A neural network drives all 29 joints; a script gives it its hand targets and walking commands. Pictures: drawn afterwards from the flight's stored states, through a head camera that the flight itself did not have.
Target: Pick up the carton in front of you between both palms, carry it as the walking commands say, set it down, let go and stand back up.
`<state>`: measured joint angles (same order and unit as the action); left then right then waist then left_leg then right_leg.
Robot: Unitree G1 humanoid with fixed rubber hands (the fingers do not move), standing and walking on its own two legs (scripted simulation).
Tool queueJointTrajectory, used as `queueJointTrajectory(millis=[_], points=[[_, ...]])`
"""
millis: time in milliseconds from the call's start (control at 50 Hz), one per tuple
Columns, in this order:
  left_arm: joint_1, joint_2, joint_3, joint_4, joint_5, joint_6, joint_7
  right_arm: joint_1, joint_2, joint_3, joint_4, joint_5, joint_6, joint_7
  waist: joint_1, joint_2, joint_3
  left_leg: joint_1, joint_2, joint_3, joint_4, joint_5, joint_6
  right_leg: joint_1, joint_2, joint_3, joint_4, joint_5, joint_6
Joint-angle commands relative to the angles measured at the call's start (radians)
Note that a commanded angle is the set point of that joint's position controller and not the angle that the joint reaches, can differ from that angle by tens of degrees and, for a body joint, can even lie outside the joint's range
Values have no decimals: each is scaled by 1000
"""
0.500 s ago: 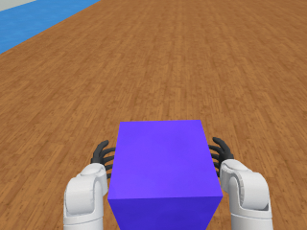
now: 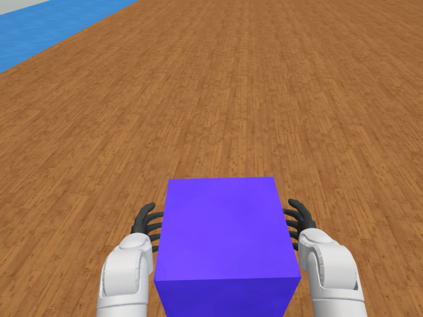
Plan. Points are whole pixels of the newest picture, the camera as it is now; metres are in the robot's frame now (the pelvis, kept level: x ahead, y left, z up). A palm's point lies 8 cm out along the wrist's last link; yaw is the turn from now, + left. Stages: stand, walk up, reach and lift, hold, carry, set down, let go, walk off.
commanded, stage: carry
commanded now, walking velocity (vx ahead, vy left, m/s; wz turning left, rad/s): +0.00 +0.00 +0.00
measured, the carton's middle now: (222, 256) +0.28 +0.00 -0.01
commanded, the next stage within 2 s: hold in 0.78 s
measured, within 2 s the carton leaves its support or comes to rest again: neither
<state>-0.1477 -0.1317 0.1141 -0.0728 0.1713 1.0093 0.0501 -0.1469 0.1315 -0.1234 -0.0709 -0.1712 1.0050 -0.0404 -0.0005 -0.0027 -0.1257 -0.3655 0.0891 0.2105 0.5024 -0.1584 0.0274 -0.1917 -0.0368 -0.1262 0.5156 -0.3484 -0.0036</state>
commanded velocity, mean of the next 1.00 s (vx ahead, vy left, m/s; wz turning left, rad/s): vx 0.00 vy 0.00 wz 0.00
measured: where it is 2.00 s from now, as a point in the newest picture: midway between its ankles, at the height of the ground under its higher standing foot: outside the picture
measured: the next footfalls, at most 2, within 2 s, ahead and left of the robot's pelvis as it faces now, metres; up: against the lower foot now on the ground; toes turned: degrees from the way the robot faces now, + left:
none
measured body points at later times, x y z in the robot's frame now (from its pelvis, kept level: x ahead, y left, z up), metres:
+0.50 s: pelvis -0.01 +0.00 +0.00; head -0.02 +0.00 +0.45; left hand +0.30 +0.15 +0.04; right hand +0.30 -0.15 +0.04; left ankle +0.07 +0.11 -0.73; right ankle -0.05 -0.11 -0.73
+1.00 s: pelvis -0.02 +0.00 +0.01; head -0.02 +0.01 +0.46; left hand +0.29 +0.13 +0.03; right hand +0.28 -0.17 +0.04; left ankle +0.06 +0.12 -0.73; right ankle -0.05 -0.11 -0.73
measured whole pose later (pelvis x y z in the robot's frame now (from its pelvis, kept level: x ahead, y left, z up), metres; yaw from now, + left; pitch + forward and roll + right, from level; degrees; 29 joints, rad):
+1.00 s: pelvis -0.02 +0.00 +0.01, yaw -4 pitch -6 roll +0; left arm -0.23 -0.15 0.18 0.16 0.26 0.72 0.02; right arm -0.25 0.15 -0.21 0.23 -0.25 0.67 0.01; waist 0.01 -0.05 0.07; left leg -0.17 0.04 0.09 0.37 -0.09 0.00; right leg -0.04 0.00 -0.03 0.42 -0.28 -0.02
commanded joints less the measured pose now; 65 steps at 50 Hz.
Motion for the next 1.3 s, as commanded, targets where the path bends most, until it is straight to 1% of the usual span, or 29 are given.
queueJointTrajectory(millis=[0, 120, 200, 240, 300, 360, 440, 520, 640, 760, 780, 800, 820, 840, 860, 880, 900, 920, 960, 1000, 1020, 1040, 1060, 1080, 1100, 1140, 1180, 1220, 1280], points=[[-444, -828, -594, -8, -270, -76, -223, -445, 816, 590, -3, 266, -75, 221, 0, 6, -151, 183, 97, -131, -62, 88, -13, -95, -111, 94, -118, 113, -23], [-476, -823, -496, 114, -185, -209, -227, -475, 809, 486, 123, 181, -206, 225, 0, 9, -153, 179, 98, -134, -69, 73, -13, -100, -108, 97, -115, 106, -25], [-523, -835, -422, 218, -132, -300, -233, -523, 820, 411, 232, 128, -298, 233, 0, 8, -165, 180, 98, -137, -68, 72, -12, -98, -107, 99, -110, 106, -25], [-547, -855, -405, 254, -118, -338, -239, -547, 841, 394, 268, 114, -337, 239, 0, 8, -174, 183, 99, -137, -66, 77, -12, -96, -107, 100, -107, 109, -25], [-562, -888, -411, 277, -116, -367, -245, -563, 875, 401, 290, 112, -368, 246, -1, 9, -193, 193, 100, -135, -58, 103, -10, -84, -107, 99, -99, 126, -24], [-550, -909, -441, 262, -132, -364, -247, -552, 894, 429, 271, 127, -365, 247, -2, 11, -212, 204, 102, -133, -48, 146, -7, -71, -106, 97, -89, 154, -22], [-512, -907, -489, 203, -166, -323, -244, -516, 892, 480, 209, 163, -323, 242, -3, 11, -224, 207, 104, -130, -35, 190, -5, -58, -107, 94, -77, 192, -21], [-491, -880, -474, 198, -157, -301, -239, -496, 865, 467, 206, 156, -300, 239, -1, 10, -210, 195, 103, -127, -32, 194, -6, -62, -110, 94, -75, 205, -22], [-515, -889, -482, 188, -167, -302, -240, -519, 873, 477, 195, 165, -302, 240, -1, 6, -193, 189, 100, -126, -38, 162, -9, -74, -111, 97, -86, 187, -24], [-507, -885, -476, 196, -163, -301, -240, -512, 870, 473, 201, 161, -300, 238, -1, 4, -199, 192, 100, -124, -35, 168, -10, -71, -111, 97, -84, 201, -24], [-419, -899, -464, 171, -183, -293, -244, -435, 892, 434, 226, 152, -305, 243, 0, -114, -42, 524, -170, -264, -56, 327, 5, -147, 87, 232, -184, 411, -32], [-452, -869, -458, 162, -168, -310, -238, -470, 874, 443, 193, 138, -329, 236, -4, -101, -84, 616, -155, -280, -51, 396, 10, -191, 71, 258, -185, 453, -36], [-435, -857, -461, 138, -155, -312, -234, -434, 853, 425, 205, 131, -334, 231, 5, -55, -90, 611, -157, -279, -61, 419, 1, -120, 75, 259, -186, 462, -39], [-460, -850, -471, 120, -151, -314, -238, -424, 847, 403, 221, 113, -341, 227, -8, -59, -86, 563, -163, -280, -74, 386, -14, -56, 85, 247, -194, 417, -37], [-470, -857, -486, 118, -155, -314, -240, -429, 845, 401, 215, 106, -344, 225, -14, -19, -89, 538, -171, -280, -87, 371, -20, -14, 91, 245, -192, 418, -35], [-483, -845, -493, 114, -157, -319, -242, -429, 847, 394, 222, 107, -350, 220, -26, -40, -96, 548, -167, -279, -91, 336, -22, -13, 92, 244, -213, 352, -37], [-485, -854, -496, 117, -156, -323, -241, -452, 849, 406, 218, 111, -356, 223, -12, -17, -89, 559, -176, -273, -90, 314, -23, -36, 90, 246, -215, 345, -35], [-492, -849, -477, 129, -146, -328, -236, -492, 852, 413, 223, 119, -361, 229, 4, -12, -84, 585, -178, -269, -90, 293, -16, -70, 87, 247, -216, 324, -32], [-524, -837, -423, 175, -112, -338, -225, -567, 848, 399, 264, 118, -377, 240, 36, -10, -43, 585, -179, -264, -89, 211, -8, -121, 84, 249, -220, 223, -34], [-586, -832, -352, 252, -73, -353, -221, -658, 840, 354, 336, 95, -400, 254, 59, -14, 13, 580, -177, -255, -77, 102, -3, -202, 78, 248, -219, 76, -47], [-629, -823, -314, 292, -53, -363, -226, -695, 837, 318, 387, 75, -415, 258, 63, -33, 33, 559, -173, -255, -70, 42, -6, -211, 78, 243, -217, 1, -57], [-673, -832, -272, 341, -32, -375, -231, -746, 832, 286, 436, 51, -433, 265, 74, -19, 51, 528, -176, -252, -59, 4, -10, -227, 79, 241, -202, -32, -62], [-728, -836, -235, 389, -13, -389, -236, -798, 838, 248, 492, 28, -452, 270, 69, -28, 49, 521, -173, -252, -46, -42, -11, -250, 81, 237, -188, -77, -67], [-774, -842, -199, 437, 6, -402, -241, -841, 835, 209, 544, 1, -472, 272, 68, -25, 56, 492, -170, -257, -35, -76, -13, -259, 85, 233, -165, -97, -74], [-823, -846, -166, 481, 22, -415, -246, -879, 835, 164, 589, -25, -491, 272, 57, -25, 52, 474, -167, -263, -24, -113, -15, -268, 90, 230, -145, -114, -79], [-894, -841, -105, 553, 52, -439, -249, -928, 815, 67, 668, -76, -526, 263, 35, -16, 60, 455, -168, -266, 1, -140, -20, -311, 93, 227, -114, -125, -87], [-916, -798, -24, 613, 96, -466, -244, -935, 761, -41, 724, -138, -554, 248, 17, -6, 70, 415, -169, -269, 18, -138, -21, -362, 99, 219, -81, -108, -81], [-894, -730, 57, 650, 149, -502, -231, -918, 694, -127, 753, -189, -582, 233, 14, 9, 69, 336, -170, -267, 38, -105, -20, -394, 110, 212, -37, -64, -69], [-863, -632, 130, 682, 201, -583, -214, -905, 604, -187, 772, -219, -643, 223, 19, 12, 17, 201, -175, -260, 98, -29, -16, -463, 131, 198, 46, -5, -43]])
